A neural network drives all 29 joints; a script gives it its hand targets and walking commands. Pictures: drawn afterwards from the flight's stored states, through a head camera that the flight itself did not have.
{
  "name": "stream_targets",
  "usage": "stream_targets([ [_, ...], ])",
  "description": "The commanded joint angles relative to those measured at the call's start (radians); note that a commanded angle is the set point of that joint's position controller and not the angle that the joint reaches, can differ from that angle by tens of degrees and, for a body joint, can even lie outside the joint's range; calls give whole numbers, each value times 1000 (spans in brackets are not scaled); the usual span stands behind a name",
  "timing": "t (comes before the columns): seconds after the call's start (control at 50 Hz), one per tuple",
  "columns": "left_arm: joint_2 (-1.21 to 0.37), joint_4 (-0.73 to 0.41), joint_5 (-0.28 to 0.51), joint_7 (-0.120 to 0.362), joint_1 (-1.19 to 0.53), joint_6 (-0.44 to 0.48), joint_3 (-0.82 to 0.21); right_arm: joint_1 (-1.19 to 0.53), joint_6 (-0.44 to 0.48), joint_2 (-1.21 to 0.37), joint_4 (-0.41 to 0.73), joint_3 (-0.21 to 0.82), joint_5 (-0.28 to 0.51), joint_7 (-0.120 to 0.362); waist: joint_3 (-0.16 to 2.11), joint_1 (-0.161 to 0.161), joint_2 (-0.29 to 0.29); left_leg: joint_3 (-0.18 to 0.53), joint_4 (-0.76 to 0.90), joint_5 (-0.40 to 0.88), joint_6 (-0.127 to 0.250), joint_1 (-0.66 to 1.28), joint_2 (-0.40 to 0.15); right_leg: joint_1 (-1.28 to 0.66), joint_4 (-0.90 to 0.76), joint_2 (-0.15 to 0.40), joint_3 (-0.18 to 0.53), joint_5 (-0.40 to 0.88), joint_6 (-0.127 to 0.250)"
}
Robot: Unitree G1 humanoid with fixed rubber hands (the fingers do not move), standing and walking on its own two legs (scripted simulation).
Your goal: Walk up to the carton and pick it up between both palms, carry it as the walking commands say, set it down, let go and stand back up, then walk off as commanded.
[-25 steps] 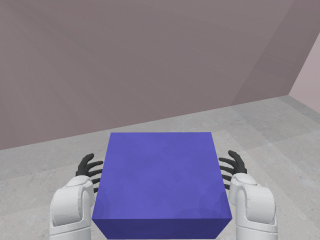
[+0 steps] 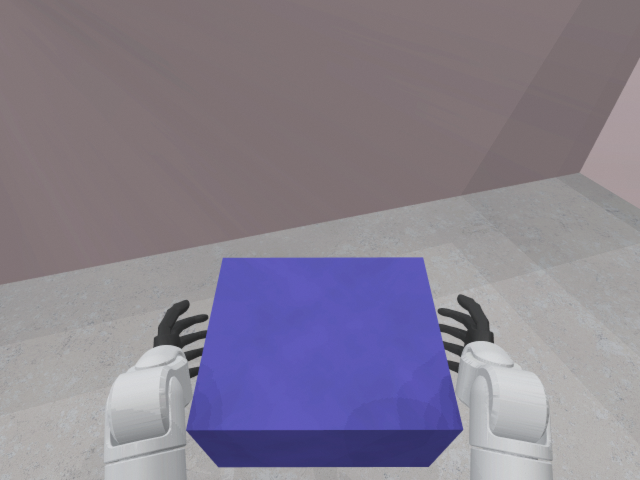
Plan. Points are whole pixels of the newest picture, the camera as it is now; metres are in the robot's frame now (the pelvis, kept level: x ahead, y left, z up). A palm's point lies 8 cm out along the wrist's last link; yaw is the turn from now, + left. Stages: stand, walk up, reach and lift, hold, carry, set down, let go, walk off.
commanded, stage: carry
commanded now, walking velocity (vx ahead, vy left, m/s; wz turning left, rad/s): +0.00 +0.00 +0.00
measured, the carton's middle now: (323, 359) +0.31 +0.00 +0.01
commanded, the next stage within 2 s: none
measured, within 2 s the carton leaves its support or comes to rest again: neither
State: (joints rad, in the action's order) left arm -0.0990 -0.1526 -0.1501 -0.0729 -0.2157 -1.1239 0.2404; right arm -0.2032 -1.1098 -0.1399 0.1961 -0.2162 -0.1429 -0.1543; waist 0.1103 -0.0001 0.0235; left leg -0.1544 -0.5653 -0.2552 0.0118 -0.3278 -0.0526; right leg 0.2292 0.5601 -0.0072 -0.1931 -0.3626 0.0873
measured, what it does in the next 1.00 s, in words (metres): stands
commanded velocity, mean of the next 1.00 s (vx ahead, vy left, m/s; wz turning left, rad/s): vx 0.00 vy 0.00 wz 0.00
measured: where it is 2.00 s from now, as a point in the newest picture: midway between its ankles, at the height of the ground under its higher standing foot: outside the picture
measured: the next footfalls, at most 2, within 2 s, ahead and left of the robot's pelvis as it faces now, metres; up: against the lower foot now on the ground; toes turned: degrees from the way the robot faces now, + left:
none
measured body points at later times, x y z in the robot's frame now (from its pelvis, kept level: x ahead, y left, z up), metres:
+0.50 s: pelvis -0.04 +0.01 +0.00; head -0.07 +0.01 +0.45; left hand +0.25 +0.20 +0.07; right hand +0.25 -0.17 +0.07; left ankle +0.03 +0.11 -0.73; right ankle -0.03 -0.05 -0.73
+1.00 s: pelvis -0.04 +0.02 +0.00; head -0.08 +0.03 +0.45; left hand +0.24 +0.21 +0.06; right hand +0.24 -0.16 +0.07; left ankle +0.03 +0.11 -0.73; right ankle -0.03 -0.05 -0.73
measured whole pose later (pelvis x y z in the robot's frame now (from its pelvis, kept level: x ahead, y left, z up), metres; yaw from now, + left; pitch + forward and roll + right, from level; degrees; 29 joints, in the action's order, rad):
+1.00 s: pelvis -0.04 +0.02 +0.00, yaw +0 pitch +0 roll +0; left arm -0.09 -0.01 -0.19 -0.05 -0.19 -0.95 0.22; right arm -0.18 -0.93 -0.14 0.04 -0.22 -0.19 -0.10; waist 0.11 0.00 0.01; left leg -0.15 -0.51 -0.16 0.05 -0.36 -0.04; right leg 0.27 0.53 0.01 -0.20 -0.28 0.07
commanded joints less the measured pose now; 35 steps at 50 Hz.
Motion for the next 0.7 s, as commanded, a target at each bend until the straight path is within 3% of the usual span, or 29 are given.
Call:
stream_targets([
  [0.0, -936, -40, 441, 323, -569, 16, -756, -537, 7, -857, -21, 692, 396, 394, 263, -6, -7, 119, 44, 280, 15, 116, -93, -71, -102, 193, 164, 409, -33],
  [0.02, -928, -10, 427, 323, -569, 29, -739, -555, 21, -852, -38, 677, 385, 393, 273, -4, -10, 124, 64, 241, 16, 124, -101, -64, -106, 186, 157, 345, -34],
  [0.04, -933, -65, 447, 321, -610, 31, -770, -553, 22, -867, -17, 695, 394, 394, 266, -4, -23, 112, 62, 241, 14, 118, -95, -58, -104, 186, 153, 346, -40],
  [0.06, -907, 40, 404, 327, -553, 45, -715, -551, 39, -833, -75, 660, 362, 396, 253, -4, -12, 108, 53, 231, 14, 138, -97, -34, -124, 190, 167, 347, -38],
  [0.1, -912, -42, 434, 326, -574, 52, -754, -542, 46, -863, -27, 697, 394, 396, 235, -5, -20, 119, 73, 204, 15, 99, -90, -49, -133, 190, 161, 308, -39],
  [0.12, -902, 27, 398, 328, -575, 67, -723, -529, 59, -834, -112, 648, 348, 402, 214, -1, -34, 125, 97, 213, 17, 105, -93, -14, -132, 180, 149, 241, -42],
  [0.14, -907, -40, 421, 323, -621, 69, -750, -551, 57, -857, -77, 669, 377, 403, 222, -4, -48, 119, 100, 191, 17, 121, -98, -2, -146, 178, 157, 180, -43],
  [0.18, -897, 12, 397, 327, -605, 89, -720, -558, 84, -840, -94, 647, 353, 401, 204, -3, -49, 127, 109, 119, 21, 109, -87, 19, -179, 183, 169, 129, -37],
  [0.2, -905, 14, 408, 327, -596, 86, -731, -572, 82, -838, -62, 665, 366, 397, 197, -3, -20, 127, 108, 106, 20, 84, -85, 8, -186, 185, 175, 109, -33],
  [0.22, -891, 80, 374, 327, -590, 101, -693, -542, 92, -835, -164, 616, 329, 399, 175, 0, -18, 123, 110, 105, 22, 83, -81, 26, -194, 185, 171, 115, -36],
  [0.24, -888, 84, 370, 330, -566, 114, -685, -564, 109, -816, -121, 626, 326, 397, 199, 1, 21, 124, 100, 122, 21, 98, -85, 22, -195, 184, 168, 123, -37],
  [0.26, -898, -30, 409, 324, -618, 114, -730, -598, 102, -842, -35, 673, 371, 396, 205, -2, -12, 133, 113, 110, 26, 96, -89, 10, -189, 179, 169, 135, -37],
  [0.28, -899, 54, 383, 327, -585, 125, -698, -567, 115, -826, -102, 634, 337, 395, 229, -1, -19, 122, 106, 140, 21, 118, -90, 16, -181, 183, 165, 156, -38],
  [0.32, -912, -42, 420, 320, -630, 120, -750, -604, 113, -850, -30, 667, 379, 396, 225, -3, -67, 127, 110, 112, 24, 106, -82, 23, -193, 189, 178, 105, -34],
  [0.34, -882, 10, 381, 318, -604, 131, -699, -576, 123, -835, -86, 634, 348, 399, 217, -2, -61, 123, 108, 124, 18, 101, -86, 5, -187, 185, 168, 132, -35],
  [0.36, -879, 20, 379, 315, -572, 136, -698, -558, 127, -833, -85, 641, 348, 392, 233, -3, -18, 136, 112, 137, 24, 96, -88, -10, -178, 184, 161, 142, -37],
  [0.38, -889, -30, 406, 314, -582, 129, -730, -539, 118, -837, -56, 662, 361, 386, 252, -2, -8, 136, 109, 164, 25, 104, -88, -10, -170, 177, 154, 158, -44],
  [0.4, -871, -13, 388, 316, -567, 129, -714, -536, 117, -823, -70, 654, 348, 389, 243, -2, -2, 131, 102, 170, 24, 103, -92, -19, -167, 179, 157, 172, -43],
  [0.42, -869, 7, 381, 313, -571, 132, -707, -549, 121, -823, -79, 644, 348, 388, 257, -2, -35, 130, 100, 147, 27, 111, -85, -13, -167, 183, 169, 158, -37],
  [0.44, -855, 27, 367, 317, -546, 144, -680, -529, 132, -819, -104, 632, 329, 388, 282, -2, 8, 132, 82, 172, 25, 118, -92, -39, -164, 188, 171, 228, -37],
  [0.46, -876, -3, 381, 316, -562, 147, -709, -569, 140, -812, -23, 650, 345, 387, 281, -2, -35, 120, 83, 170, 25, 118, -84, -25, -150, 191, 166, 222, -33],
  [0.5, -846, 43, 358, 317, -546, 162, -680, -539, 151, -808, -97, 630, 322, 387, 248, -4, -27, 129, 91, 152, 22, 99, -86, -10, -168, 198, 171, 197, -31],
  [0.52, -860, 4, 376, 314, -576, 157, -704, -561, 149, -820, -63, 649, 339, 385, 231, 0, -5, 127, 91, 142, 22, 89, -85, -1, -173, 192, 157, 173, -33],
  [0.54, -836, 28, 356, 315, -531, 162, -688, -526, 148, -796, -92, 640, 321, 388, 233, -1, -7, 129, 96, 144, 22, 92, -86, -7, -169, 191, 163, 164, -34],
  [0.56, -839, 40, 346, 314, -538, 172, -680, -527, 159, -785, -108, 624, 311, 390, 250, 0, -44, 123, 92, 144, 20, 121, -87, 8, -163, 193, 171, 168, -34],
  [0.6, -876, -43, 402, 312, -578, 151, -748, -540, 138, -822, -39, 674, 353, 386, 220, 0, -11, 131, 94, 136, 19, 100, -88, 16, -178, 188, 166, 178, -39],
  [0.62, -852, 19, 375, 313, -561, 158, -715, -509, 147, -811, -109, 633, 327, 388, 221, 1, -37, 129, 102, 137, 19, 99, -83, 11, -165, 189, 159, 163, -38],
  [0.66, -851, -5, 384, 312, -566, 163, -728, -518, 153, -799, -70, 650, 335, 385, 253, -1, -55, 137, 103, 151, 22, 97, -89, -10, -154, 182, 158, 159, -40],
  [0.68, -828, 42, 355, 313, -515, 173, -690, -490, 161, -784, -117, 627, 309, 386, 254, -1, -28, 140, 106, 159, 22, 96, -89, -13, -148, 180, 162, 192, -39],
])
